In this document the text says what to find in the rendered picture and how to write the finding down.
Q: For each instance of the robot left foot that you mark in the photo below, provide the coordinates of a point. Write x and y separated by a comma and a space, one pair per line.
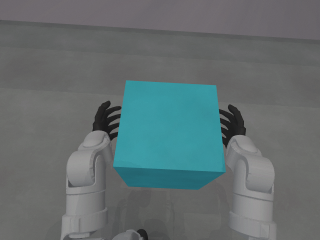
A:
143, 234

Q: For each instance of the robot left hand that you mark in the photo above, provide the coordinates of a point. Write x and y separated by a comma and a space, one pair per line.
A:
102, 121

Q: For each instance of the carton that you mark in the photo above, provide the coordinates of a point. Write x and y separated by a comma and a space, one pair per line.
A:
169, 136

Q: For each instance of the robot right hand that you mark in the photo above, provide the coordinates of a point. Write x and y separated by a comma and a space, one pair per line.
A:
235, 126

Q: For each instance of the robot left forearm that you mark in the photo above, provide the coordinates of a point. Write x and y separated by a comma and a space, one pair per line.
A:
86, 210

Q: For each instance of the robot left shin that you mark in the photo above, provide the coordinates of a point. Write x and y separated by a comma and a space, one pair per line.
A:
131, 230

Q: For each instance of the robot right forearm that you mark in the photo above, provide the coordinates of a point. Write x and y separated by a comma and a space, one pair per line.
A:
253, 186

